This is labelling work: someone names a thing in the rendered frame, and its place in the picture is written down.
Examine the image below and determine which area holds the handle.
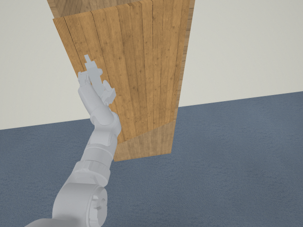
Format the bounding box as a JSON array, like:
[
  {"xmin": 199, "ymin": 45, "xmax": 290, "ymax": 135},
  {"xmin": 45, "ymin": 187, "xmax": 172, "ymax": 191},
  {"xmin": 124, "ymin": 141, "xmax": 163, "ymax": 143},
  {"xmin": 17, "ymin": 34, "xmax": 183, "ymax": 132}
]
[{"xmin": 84, "ymin": 54, "xmax": 104, "ymax": 99}]

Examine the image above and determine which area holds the cupboard door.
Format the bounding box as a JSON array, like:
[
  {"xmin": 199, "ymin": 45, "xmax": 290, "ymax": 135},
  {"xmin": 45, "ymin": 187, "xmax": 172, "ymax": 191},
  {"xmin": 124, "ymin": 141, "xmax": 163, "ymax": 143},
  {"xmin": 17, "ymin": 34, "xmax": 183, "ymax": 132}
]
[{"xmin": 53, "ymin": 0, "xmax": 190, "ymax": 145}]

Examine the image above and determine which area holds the robot left hand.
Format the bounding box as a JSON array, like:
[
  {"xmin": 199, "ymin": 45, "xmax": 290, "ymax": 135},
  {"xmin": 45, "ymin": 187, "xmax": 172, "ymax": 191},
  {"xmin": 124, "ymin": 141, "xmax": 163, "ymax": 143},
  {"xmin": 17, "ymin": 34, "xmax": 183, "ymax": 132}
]
[{"xmin": 78, "ymin": 69, "xmax": 116, "ymax": 115}]

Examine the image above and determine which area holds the robot left upper arm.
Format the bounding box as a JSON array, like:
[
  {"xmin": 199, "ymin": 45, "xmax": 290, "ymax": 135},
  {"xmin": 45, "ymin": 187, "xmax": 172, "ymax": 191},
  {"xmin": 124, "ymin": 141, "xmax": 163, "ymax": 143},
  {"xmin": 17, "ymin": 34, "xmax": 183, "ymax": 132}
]
[{"xmin": 25, "ymin": 183, "xmax": 107, "ymax": 227}]

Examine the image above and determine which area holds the robot left forearm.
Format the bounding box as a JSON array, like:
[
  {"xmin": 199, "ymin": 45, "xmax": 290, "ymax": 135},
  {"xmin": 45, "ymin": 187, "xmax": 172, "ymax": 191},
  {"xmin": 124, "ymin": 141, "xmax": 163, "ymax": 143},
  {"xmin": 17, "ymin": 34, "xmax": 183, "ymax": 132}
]
[{"xmin": 52, "ymin": 105, "xmax": 122, "ymax": 216}]

